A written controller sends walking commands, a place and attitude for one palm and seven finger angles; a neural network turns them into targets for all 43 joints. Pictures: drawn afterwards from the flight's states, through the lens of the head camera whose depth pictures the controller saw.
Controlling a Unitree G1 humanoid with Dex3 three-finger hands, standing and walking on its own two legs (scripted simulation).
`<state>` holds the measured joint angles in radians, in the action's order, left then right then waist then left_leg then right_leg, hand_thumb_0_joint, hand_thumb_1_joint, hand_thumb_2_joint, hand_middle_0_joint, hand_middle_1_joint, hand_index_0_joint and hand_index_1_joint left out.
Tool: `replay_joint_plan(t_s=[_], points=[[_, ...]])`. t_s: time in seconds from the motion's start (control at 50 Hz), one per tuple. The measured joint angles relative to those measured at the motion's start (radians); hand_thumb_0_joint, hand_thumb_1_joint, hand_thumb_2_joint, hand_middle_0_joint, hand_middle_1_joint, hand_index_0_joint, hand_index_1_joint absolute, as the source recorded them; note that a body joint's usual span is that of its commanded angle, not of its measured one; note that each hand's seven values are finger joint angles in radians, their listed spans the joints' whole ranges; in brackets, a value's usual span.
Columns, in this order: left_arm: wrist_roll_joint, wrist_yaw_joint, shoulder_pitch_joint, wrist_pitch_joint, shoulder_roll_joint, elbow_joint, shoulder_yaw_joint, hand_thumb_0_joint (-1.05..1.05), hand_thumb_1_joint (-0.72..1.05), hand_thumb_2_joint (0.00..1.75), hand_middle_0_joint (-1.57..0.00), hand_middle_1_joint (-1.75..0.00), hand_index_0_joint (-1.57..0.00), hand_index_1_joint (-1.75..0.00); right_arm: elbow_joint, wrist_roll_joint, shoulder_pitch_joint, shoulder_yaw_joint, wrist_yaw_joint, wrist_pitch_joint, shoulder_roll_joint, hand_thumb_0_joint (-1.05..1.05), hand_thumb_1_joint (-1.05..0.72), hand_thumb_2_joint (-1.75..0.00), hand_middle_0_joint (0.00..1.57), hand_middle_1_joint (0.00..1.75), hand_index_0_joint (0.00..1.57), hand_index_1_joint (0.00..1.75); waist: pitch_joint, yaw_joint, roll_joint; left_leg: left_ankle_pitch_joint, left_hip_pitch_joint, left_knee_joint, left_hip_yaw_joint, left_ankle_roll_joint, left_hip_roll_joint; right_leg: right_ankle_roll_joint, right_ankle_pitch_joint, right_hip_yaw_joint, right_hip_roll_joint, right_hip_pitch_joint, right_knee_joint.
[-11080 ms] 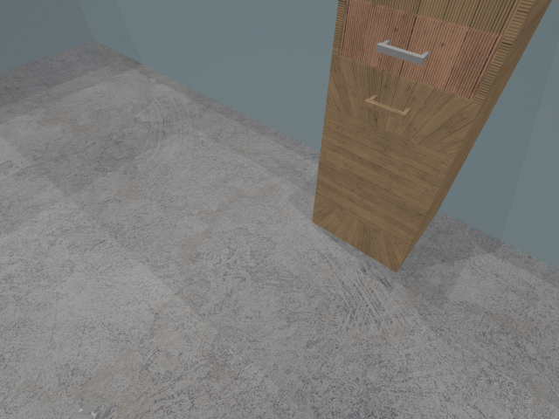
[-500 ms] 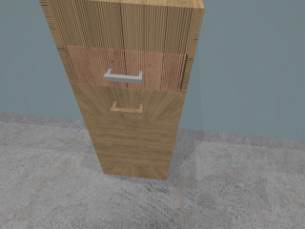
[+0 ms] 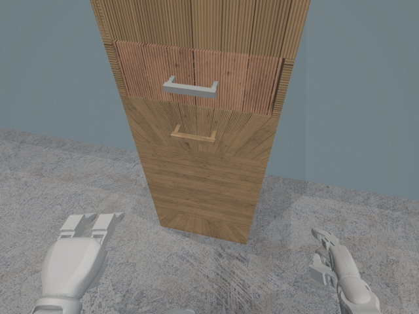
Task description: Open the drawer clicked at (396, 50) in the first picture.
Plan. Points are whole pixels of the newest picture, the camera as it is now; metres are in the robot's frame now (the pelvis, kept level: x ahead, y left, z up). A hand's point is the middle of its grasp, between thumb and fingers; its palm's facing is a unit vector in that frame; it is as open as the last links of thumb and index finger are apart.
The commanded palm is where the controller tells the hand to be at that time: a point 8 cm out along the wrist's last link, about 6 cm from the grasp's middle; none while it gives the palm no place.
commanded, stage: raise the hand with hooked fingers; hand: left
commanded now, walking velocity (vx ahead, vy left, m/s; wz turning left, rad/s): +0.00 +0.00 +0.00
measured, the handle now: (191, 86) +0.56 +0.16 +0.14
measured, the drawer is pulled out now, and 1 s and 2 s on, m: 0.00 0.00 0.00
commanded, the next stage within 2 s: move the hooked fingers above the handle in 1.36 s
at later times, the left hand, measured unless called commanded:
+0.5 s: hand (99, 177) +0.27 +0.24 +0.14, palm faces +0.10 -0.08 -0.99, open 12.2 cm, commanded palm +0.25 +0.24 +0.21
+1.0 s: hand (81, 99) +0.33 +0.26 +0.25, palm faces +0.15 -0.02 -0.99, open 13.8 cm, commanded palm +0.29 +0.26 +0.31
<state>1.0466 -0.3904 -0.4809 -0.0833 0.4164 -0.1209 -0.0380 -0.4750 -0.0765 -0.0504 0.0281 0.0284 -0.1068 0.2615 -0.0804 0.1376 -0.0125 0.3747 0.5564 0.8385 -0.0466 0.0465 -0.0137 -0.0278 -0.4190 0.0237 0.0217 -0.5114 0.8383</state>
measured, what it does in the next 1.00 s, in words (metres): stands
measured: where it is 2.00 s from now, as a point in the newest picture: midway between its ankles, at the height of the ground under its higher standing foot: outside the picture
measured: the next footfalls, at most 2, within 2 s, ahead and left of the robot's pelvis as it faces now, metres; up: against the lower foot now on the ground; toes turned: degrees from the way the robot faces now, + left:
none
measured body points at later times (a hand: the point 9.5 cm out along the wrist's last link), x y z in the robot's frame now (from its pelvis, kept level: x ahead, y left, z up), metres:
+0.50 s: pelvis +0.03 -0.01 +0.04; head +0.05 -0.05 +0.48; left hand +0.26 +0.24 +0.20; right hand +0.23 -0.24 -0.08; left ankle +0.03 +0.09 -0.70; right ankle +0.01 -0.11 -0.70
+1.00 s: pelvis +0.02 +0.01 +0.04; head +0.02 -0.03 +0.49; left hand +0.31 +0.26 +0.31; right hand +0.25 -0.19 -0.06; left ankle +0.03 +0.09 -0.70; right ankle +0.01 -0.11 -0.70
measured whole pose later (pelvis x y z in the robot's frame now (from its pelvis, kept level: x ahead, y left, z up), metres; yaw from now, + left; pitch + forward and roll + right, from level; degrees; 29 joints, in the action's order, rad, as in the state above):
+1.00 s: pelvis +0.02 +0.01 +0.04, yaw +2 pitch -1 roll +0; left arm 0.77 0.24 0.29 0.07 0.65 -0.10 0.03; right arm -0.60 0.03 -0.08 -0.04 0.01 -0.15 0.27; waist 0.01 0.10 -0.11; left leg 0.19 0.19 0.41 -0.02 0.06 -0.06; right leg -0.01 -0.25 0.04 -0.01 -0.15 0.42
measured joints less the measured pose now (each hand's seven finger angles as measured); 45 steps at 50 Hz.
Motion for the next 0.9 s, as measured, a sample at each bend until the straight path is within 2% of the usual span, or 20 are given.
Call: replay_joint_plan(t_s=[0.06,0.16,0.28,0.44,0.54,0.68,0.9], points=[[-0.038,0.028,0.08,0.02,0.011,-0.005,0.023,0.0,0.38,0.68,-0.26,-0.63,-0.26,-0.62,-0.025,0.008,0.013,-0.021,-0.008,-0.006,-0.022,0.01,-0.91,-0.9,0.19,0.3,0.2,0.3,0.009,-0.005,-0.023,0.003,-0.026,-0.006,0.019,-0.006,0.0,-0.003,-0.002,0.018,0.002,0.036,-0.019],[-0.097,0.137,0.141,0.086,0.005,-0.032,0.026,0.0,0.27,0.63,-0.27,-0.7,-0.27,-0.7,-0.053,0.035,-0.012,-0.062,-0.015,-0.026,-0.065,0.01,-0.91,-0.9,0.2,0.3,0.2,0.3,0.012,-0.027,-0.053,-0.026,-0.121,-0.109,0.008,-0.011,0.002,-0.006,0.03,0.002,0.006,0.122,-0.115],[-0.125,0.224,0.122,0.079,0.046,-0.1,0.032,0.0,0.13,0.57,-0.28,-0.79,-0.28,-0.79,-0.072,0.047,-0.078,-0.081,-0.021,-0.033,-0.053,0.01,-0.91,-0.9,0.2,0.3,0.2,0.3,0.031,-0.045,-0.069,-0.072,-0.223,-0.243,-0.011,-0.014,0.002,-0.006,0.075,-0.021,0.009,0.209,-0.231],[-0.177,0.268,0.192,0.068,0.093,-0.123,0.083,0.0,-0.05,0.49,-0.29,-0.91,-0.29,-0.91,-0.126,0.064,-0.108,-0.027,-0.04,-0.037,0.017,0.01,-0.91,-0.9,0.2,0.3,0.2,0.3,0.066,-0.043,-0.078,-0.107,-0.29,-0.327,0.004,-0.013,-0.01,-0.004,0.102,-0.008,0.0,0.28,-0.312],[-0.202,0.323,0.285,0.08,0.114,-0.109,0.081,0.0,-0.17,0.44,-0.3,-0.98,-0.3,-0.98,-0.138,0.074,-0.084,-0.009,-0.05,-0.036,0.04,0.01,-0.91,-0.9,0.2,0.3,0.2,0.3,0.077,-0.046,-0.082,-0.122,-0.321,-0.358,0.014,-0.01,-0.018,-0.001,0.113,0.001,-0.007,0.315,-0.344],[-0.231,0.415,0.435,0.092,0.161,-0.084,0.074,0.0,-0.32,0.37,-0.31,-1.09,-0.31,-1.09,-0.126,0.087,-0.032,-0.018,-0.045,-0.035,0.027,0.01,-0.91,-0.9,0.19,0.3,0.2,0.3,0.082,-0.05,-0.086,-0.143,-0.36,-0.397,0.019,-0.007,-0.024,0.003,0.133,0.005,-0.012,0.356,-0.383],[-0.261,0.568,0.675,0.16,0.208,-0.025,0.069,0.0,-0.47,0.31,-0.32,-1.19,-0.32,-1.18,-0.114,0.102,-0.012,-0.061,-0.019,-0.046,0.006,0.01,-0.91,-0.9,0.2,0.3,0.2,0.3,0.083,-0.039,-0.099,-0.175,-0.37,-0.428,0.028,0.004,-0.037,0.014,0.161,0.014,-0.024,0.371,-0.415]])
